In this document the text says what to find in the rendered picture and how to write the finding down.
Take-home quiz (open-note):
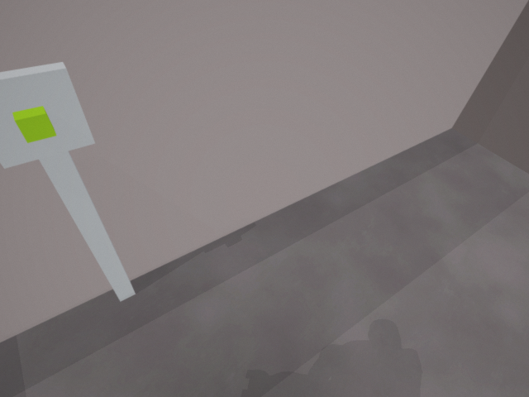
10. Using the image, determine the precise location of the panel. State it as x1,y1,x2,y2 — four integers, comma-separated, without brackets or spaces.
0,62,136,302

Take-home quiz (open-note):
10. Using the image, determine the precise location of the button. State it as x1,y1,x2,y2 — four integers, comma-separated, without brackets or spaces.
12,106,56,143

